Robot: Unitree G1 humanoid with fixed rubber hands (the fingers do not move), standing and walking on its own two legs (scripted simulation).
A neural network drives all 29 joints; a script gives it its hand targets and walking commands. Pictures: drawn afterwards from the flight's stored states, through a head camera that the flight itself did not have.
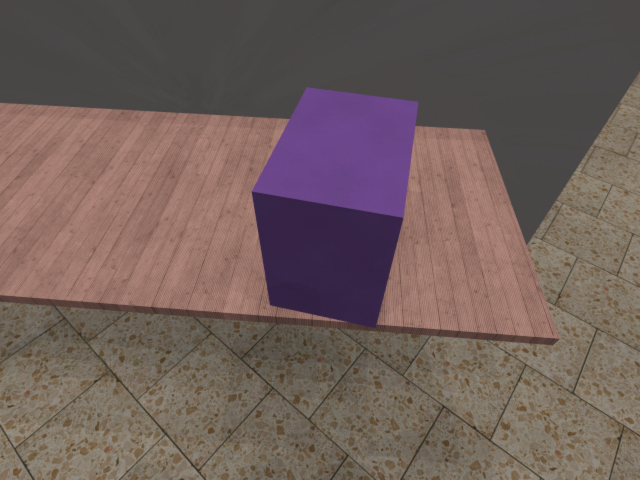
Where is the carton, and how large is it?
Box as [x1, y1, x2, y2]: [252, 87, 417, 327]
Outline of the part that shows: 307,87 252,190 269,301 271,305 375,327 403,217 417,102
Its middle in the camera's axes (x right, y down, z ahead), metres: +0.04 -0.05 +0.65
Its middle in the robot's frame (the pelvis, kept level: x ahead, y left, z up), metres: +0.52 -0.04 +0.02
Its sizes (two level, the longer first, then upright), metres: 0.270 0.187 0.267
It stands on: a table, 0.66 m high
